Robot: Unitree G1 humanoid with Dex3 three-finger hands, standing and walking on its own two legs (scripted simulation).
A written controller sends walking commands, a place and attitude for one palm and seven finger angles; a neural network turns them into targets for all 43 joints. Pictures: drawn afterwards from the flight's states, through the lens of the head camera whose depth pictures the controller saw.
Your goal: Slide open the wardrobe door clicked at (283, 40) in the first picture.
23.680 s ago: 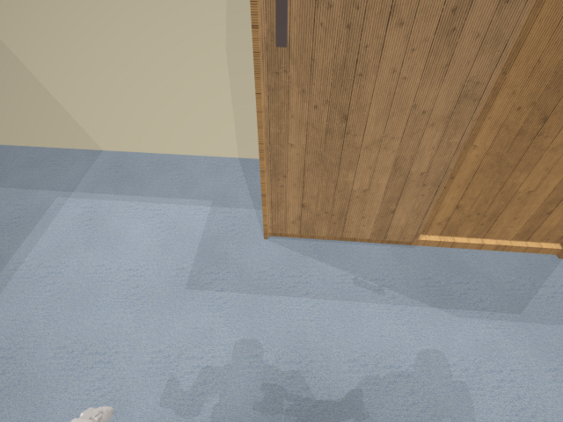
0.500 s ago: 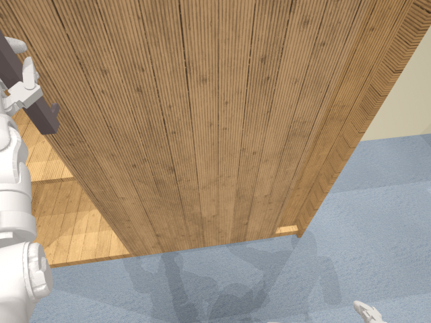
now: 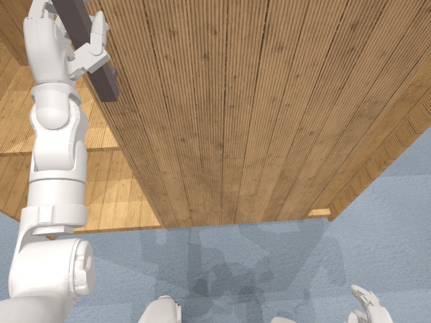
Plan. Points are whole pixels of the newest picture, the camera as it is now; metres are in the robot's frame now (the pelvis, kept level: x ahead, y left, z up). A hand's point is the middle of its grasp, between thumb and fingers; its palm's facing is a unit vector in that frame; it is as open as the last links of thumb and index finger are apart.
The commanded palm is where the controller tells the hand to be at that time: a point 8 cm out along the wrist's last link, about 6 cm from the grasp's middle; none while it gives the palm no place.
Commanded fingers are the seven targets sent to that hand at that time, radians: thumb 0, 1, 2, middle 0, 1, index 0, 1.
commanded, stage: stop walking and hold the door there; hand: left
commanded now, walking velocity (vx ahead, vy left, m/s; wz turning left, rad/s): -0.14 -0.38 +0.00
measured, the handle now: (78, 4) +0.47 +0.20 +0.29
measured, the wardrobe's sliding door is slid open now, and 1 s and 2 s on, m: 0.50 0.50 0.50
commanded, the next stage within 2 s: loosen the grip on the handle in 0.76 s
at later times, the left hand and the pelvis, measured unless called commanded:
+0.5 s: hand (99, 46) +0.43 +0.18 +0.26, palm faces +0.15 -0.99 -0.03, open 6.2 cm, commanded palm +0.41 +0.21 +0.23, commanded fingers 0.00 0.90 0.90 -0.45 -1.40 -0.45 -1.40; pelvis -0.01 +0.03 +0.02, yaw +0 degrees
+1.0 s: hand (90, 40) +0.43 +0.19 +0.27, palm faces +0.19 -0.98 +0.00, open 7.2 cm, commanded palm +0.40 +0.22 +0.25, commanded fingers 0.00 -0.07 0.43 -0.45 -1.40 -0.45 -1.40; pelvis -0.03 +0.01 +0.02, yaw +1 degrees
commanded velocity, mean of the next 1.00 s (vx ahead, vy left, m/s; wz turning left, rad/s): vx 0.00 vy -0.03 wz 0.00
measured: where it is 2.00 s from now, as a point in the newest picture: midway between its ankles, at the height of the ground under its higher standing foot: outside the picture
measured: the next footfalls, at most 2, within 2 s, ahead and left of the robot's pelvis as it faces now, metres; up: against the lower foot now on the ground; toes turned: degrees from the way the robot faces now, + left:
right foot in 0.16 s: +0.02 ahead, -0.11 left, +0.00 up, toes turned -2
left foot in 0.36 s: +0.06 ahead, +0.14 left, +0.00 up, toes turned +1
